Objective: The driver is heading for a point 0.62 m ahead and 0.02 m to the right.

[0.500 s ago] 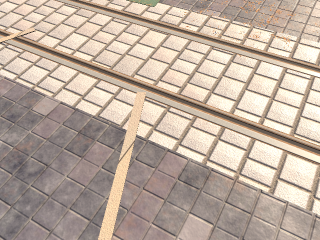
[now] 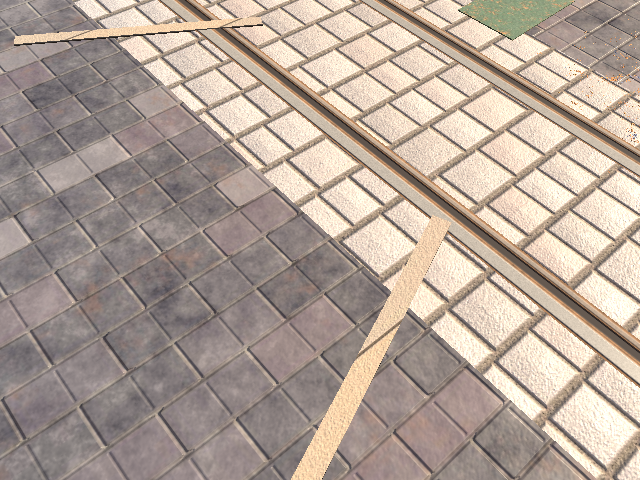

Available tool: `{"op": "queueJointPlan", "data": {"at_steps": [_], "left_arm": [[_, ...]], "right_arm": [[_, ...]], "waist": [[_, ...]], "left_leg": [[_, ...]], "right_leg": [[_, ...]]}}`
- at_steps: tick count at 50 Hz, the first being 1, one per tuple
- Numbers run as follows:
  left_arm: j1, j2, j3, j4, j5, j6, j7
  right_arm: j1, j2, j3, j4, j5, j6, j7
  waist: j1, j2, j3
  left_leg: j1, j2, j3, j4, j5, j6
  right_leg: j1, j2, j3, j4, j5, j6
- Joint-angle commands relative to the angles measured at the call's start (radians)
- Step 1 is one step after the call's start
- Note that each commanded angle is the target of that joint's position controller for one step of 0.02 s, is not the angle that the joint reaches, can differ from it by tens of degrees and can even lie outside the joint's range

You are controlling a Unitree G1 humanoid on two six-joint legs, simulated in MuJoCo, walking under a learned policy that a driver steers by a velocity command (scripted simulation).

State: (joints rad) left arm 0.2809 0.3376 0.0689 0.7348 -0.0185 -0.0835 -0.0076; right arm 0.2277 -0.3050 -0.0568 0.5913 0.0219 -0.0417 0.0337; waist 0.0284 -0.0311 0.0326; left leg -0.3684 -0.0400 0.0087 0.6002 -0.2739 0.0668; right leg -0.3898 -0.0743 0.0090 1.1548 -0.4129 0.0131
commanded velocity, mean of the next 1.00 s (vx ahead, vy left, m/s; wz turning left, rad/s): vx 0.40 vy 0.00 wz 0.22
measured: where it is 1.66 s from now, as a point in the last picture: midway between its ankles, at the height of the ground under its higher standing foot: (293, 409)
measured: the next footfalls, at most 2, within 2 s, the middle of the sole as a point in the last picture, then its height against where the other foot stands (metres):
right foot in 0.38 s outside the picture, level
left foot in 0.86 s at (232, 387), level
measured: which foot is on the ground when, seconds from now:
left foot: down 0.00-0.40, up 0.42-0.84, down 0.86-1.00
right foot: up 0.00-0.36, down 0.38-0.88, up 0.90-1.00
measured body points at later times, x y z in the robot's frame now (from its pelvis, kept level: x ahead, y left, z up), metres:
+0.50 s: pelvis +0.30 +0.00 +0.00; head +0.33 +0.00 +0.45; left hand +0.43 +0.28 -0.09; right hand +0.39 -0.27 -0.12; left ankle +0.12 +0.09 -0.63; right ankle +0.39 -0.08 -0.73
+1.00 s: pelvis +0.52 +0.08 +0.00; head +0.55 +0.10 +0.45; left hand +0.53 +0.37 -0.13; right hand +0.75 -0.12 -0.09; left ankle +0.60 +0.20 -0.73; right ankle +0.46 -0.07 -0.67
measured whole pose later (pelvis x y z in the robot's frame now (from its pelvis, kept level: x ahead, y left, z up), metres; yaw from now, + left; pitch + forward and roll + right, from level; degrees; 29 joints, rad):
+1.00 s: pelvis +0.52 +0.08 +0.00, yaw +10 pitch +1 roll +0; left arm 0.27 0.30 0.03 0.82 -0.01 0.00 0.01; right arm 0.08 -0.24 -0.02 0.71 -0.01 -0.05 0.03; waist 0.03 -0.03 0.06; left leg -0.42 -0.03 0.01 0.49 -0.09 0.04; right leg -0.34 -0.01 0.05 0.99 -0.57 0.05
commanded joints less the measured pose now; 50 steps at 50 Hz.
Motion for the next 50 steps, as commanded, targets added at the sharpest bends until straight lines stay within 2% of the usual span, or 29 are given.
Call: {"op": "queueJointPlan", "data": {"at_steps": [1, 2, 4, 7, 10, 14, 17, 18, 19, 20, 21, 22, 23, 24, 25, 26, 29, 32, 35, 39, 41, 42, 43, 44, 45, 46, 47, 48, 50], "left_arm": [[-0.093, 0.120, 0.023, -0.119, 0.029, -0.048, -0.002], [-0.089, 0.114, 0.023, -0.111, 0.032, -0.041, -0.007], [-0.096, 0.090, 0.017, -0.101, 0.039, -0.025, -0.009], [-0.219, 0.046, -0.002, -0.131, 0.038, -0.021, -0.009], [-0.328, 0.014, -0.019, -0.147, 0.023, -0.030, -0.028], [-0.394, 0.038, -0.012, -0.168, 0.015, -0.041, -0.045], [-0.340, 0.065, 0.002, -0.160, 0.016, -0.043, -0.045], [-0.273, 0.087, 0.015, -0.146, 0.019, -0.043, -0.038], [-0.143, 0.117, 0.030, -0.119, 0.021, -0.043, -0.031], [0.040, 0.160, 0.039, -0.098, 0.035, -0.041, -0.024], [0.131, 0.206, 0.055, -0.051, 0.030, -0.033, -0.031], [0.143, 0.108, 0.032, -0.049, 0.003, -0.031, -0.034], [0.066, 0.076, 0.022, -0.055, 0.001, -0.026, -0.025], [0.003, 0.070, 0.016, -0.061, 0.013, -0.020, -0.020], [-0.029, 0.059, 0.011, -0.058, 0.022, -0.017, -0.019], [-0.040, 0.047, 0.005, -0.057, 0.033, -0.021, -0.018], [-0.035, 0.045, 0.004, -0.036, 0.015, -0.031, -0.017], [-0.013, 0.087, 0.014, -0.014, 0.008, -0.028, -0.010], [0.006, 0.100, 0.013, 0.006, 0.008, -0.012, -0.001], [0.070, 0.113, 0.012, 0.046, 0.001, 0.012, 0.006], [0.049, 0.122, 0.015, 0.052, 0.000, 0.023, 0.012], [0.026, 0.119, 0.013, 0.050, 0.000, 0.027, 0.015], [0.045, 0.095, 0.005, 0.049, 0.009, 0.026, 0.015], [0.111, 0.035, -0.020, 0.026, 0.040, 0.018, 0.013], [0.249, -0.031, -0.047, 0.059, 0.029, 0.023, 0.006], [0.219, 0.062, -0.026, 0.078, 0.009, 0.037, 0.003], [0.136, 0.088, -0.015, 0.058, -0.003, 0.052, 0.007], [0.082, 0.078, -0.013, 0.051, 0.002, 0.069, 0.017], [0.072, 0.058, -0.012, 0.049, 0.014, 0.108, 0.034]], "right_arm": [[0.066, -0.137, -0.035, -0.045, -0.019, -0.022, -0.010], [0.046, -0.134, -0.033, -0.046, -0.024, -0.023, -0.016], [0.051, -0.145, -0.035, -0.026, -0.018, -0.029, -0.029], [0.102, -0.159, -0.040, 0.019, -0.005, -0.027, -0.047], [0.156, -0.157, -0.039, 0.062, 0.000, -0.026, -0.056], [0.214, -0.149, -0.037, 0.122, 0.003, -0.021, -0.058], [0.211, -0.159, -0.043, 0.142, -0.002, -0.005, -0.061], [0.203, -0.163, -0.044, 0.142, -0.005, 0.000, -0.061], [0.183, -0.154, -0.037, 0.135, -0.010, 0.005, -0.060], [0.172, -0.116, -0.020, 0.108, -0.028, 0.006, -0.059], [0.349, -0.010, 0.009, 0.123, -0.011, -0.006, -0.050], [0.303, -0.097, -0.001, 0.135, 0.003, -0.018, -0.048], [0.166, -0.150, -0.018, 0.104, 0.021, -0.025, -0.044], [0.083, -0.142, -0.012, 0.080, 0.013, -0.032, -0.046], [0.039, -0.129, -0.014, 0.067, -0.005, -0.038, -0.044], [0.053, -0.115, -0.015, 0.069, -0.010, -0.038, -0.041], [0.086, -0.057, 0.000, 0.083, -0.012, -0.025, -0.038], [-0.018, -0.032, 0.015, 0.047, -0.025, -0.027, -0.037], [-0.116, -0.012, 0.024, 0.033, -0.028, -0.043, -0.027], [-0.181, -0.036, 0.011, 0.018, -0.022, -0.055, -0.006], [-0.147, -0.066, -0.004, 0.026, -0.028, -0.056, -0.002], [-0.075, -0.082, -0.015, 0.052, -0.036, -0.056, -0.005], [-0.005, -0.127, -0.029, 0.071, -0.044, -0.058, -0.012], [0.068, -0.198, -0.038, 0.070, -0.068, -0.054, -0.021], [0.074, -0.142, -0.020, 0.074, -0.065, -0.037, -0.022], [0.077, -0.086, -0.007, 0.079, -0.037, -0.022, -0.014], [0.009, -0.071, -0.002, 0.080, -0.024, -0.015, -0.010], [-0.058, -0.054, 0.007, 0.078, -0.025, -0.012, -0.008], [-0.157, -0.065, 0.004, 0.081, -0.043, -0.006, -0.006]], "waist": [[-0.043, 0.121, -0.053], [-0.029, 0.128, -0.047], [-0.018, 0.101, -0.040], [-0.050, 0.092, -0.003], [-0.098, 0.113, 0.011], [-0.115, 0.119, 0.040], [-0.082, 0.148, 0.018], [-0.046, 0.160, -0.035], [0.026, 0.155, -0.135], [0.098, 0.085, -0.294], [0.029, -0.240, -0.457], [0.067, -0.175, -0.414], [0.076, -0.087, -0.233], [0.050, 0.007, -0.133], [0.022, 0.029, -0.059], [-0.010, 0.003, -0.052], [-0.040, -0.041, -0.045], [-0.017, -0.028, -0.007], [0.014, -0.024, 0.005], [0.031, -0.049, -0.035], [-0.008, -0.056, -0.055], [-0.052, -0.046, -0.085], [-0.078, -0.001, -0.138], [-0.064, 0.159, -0.283], [-0.033, 0.302, -0.426], [-0.063, 0.204, -0.419], [-0.055, 0.153, -0.297], [-0.039, 0.109, -0.217], [0.013, 0.148, -0.138]], "left_leg": [[0.331, 0.255, -0.442, -0.363, 0.050, 0.198], [0.291, 0.238, -0.409, -0.381, 0.131, 0.199], [0.251, 0.215, -0.342, -0.389, 0.284, 0.204], [0.213, 0.165, -0.270, -0.383, 0.347, 0.170], [0.188, 0.151, -0.237, -0.394, 0.296, 0.135], [0.309, 0.212, -0.289, -0.353, 0.307, 0.124], [0.412, 0.238, -0.298, -0.260, 0.548, 0.101], [0.426, 0.219, -0.285, -0.171, 0.747, 0.090], [0.384, 0.175, -0.246, -0.009, 0.852, 0.064], [0.193, 0.119, -0.232, 0.263, 0.631, 0.036], [-0.193, -0.068, -0.174, 0.657, -0.172, -0.048], [-0.307, -0.045, -0.244, 0.756, -0.290, -0.048], [-0.361, 0.007, -0.216, 0.765, -0.213, -0.046], [-0.339, 0.056, -0.166, 0.718, -0.137, -0.045], [-0.325, 0.088, -0.139, 0.657, -0.093, -0.048], [-0.271, 0.119, -0.136, 0.613, -0.060, -0.049], [-0.233, 0.145, -0.102, 0.498, -0.045, -0.069], [-0.266, 0.163, -0.074, 0.314, 0.083, -0.094], [-0.163, 0.112, -0.026, 0.080, 0.286, -0.099], [-0.087, 0.063, -0.039, -0.063, 0.390, -0.071], [-0.026, 0.054, -0.050, -0.112, 0.355, -0.040], [0.071, 0.038, -0.037, -0.154, 0.383, -0.021], [0.211, 0.075, -0.053, -0.181, 0.578, 0.008], [0.505, 0.280, -0.248, -0.074, 0.998, 0.106], [0.661, 0.455, -0.465, -0.072, 1.091, 0.267], [0.591, 0.410, -0.471, -0.113, 0.899, 0.253], [0.487, 0.366, -0.405, -0.158, 0.731, 0.215], [0.370, 0.331, -0.361, -0.200, 0.608, 0.185], [0.130, 0.275, -0.282, -0.286, 0.405, 0.149]], "right_leg": [[-0.374, -0.054, 0.071, -0.023, 0.146, -0.020], [-0.337, -0.046, 0.060, -0.052, 0.180, -0.009], [-0.317, -0.022, 0.038, -0.127, 0.238, 0.022], [-0.294, 0.022, 0.027, -0.363, 0.401, 0.047], [-0.196, 0.058, 0.004, -0.556, 0.555, 0.041], [-0.200, 0.061, 0.029, -0.661, 0.559, -0.009], [-0.145, 0.080, 0.003, -0.678, 0.413, -0.055], [-0.042, 0.110, -0.031, -0.680, 0.370, -0.079], [0.158, 0.098, -0.040, -0.684, 0.420, -0.118], [0.484, -0.058, 0.130, -0.622, 0.465, -0.189], [0.860, -0.303, 0.625, -0.692, 0.242, -0.369], [0.828, -0.303, 0.761, -0.818, 0.059, -0.342], [0.677, -0.272, 0.600, -0.847, 0.042, -0.299], [0.519, -0.231, 0.486, -0.874, 0.130, -0.271], [0.400, -0.198, 0.414, -0.901, 0.241, -0.269], [0.334, -0.168, 0.362, -0.925, 0.309, -0.261], [0.258, -0.139, 0.261, -0.985, 0.405, -0.277], [0.231, -0.125, 0.177, -1.026, 0.452, -0.275], [0.202, -0.065, 0.054, -0.987, 0.703, -0.221], [0.301, -0.092, 0.059, -0.902, 0.719, -0.180], [0.337, -0.109, 0.080, -0.821, 0.715, -0.153], [0.329, -0.088, 0.069, -0.738, 0.753, -0.131], [0.289, -0.034, 0.041, -0.604, 0.708, -0.092], [0.097, 0.038, 0.012, -0.350, 0.366, -0.037], [-0.066, 0.108, 0.043, -0.098, -0.262, 0.017], [-0.090, 0.077, 0.112, -0.034, -0.306, 0.026], [-0.144, 0.049, 0.092, -0.017, -0.263, 0.037], [-0.147, 0.023, 0.079, -0.052, -0.215, 0.047], [-0.012, -0.007, 0.066, -0.182, -0.122, 0.066]]}}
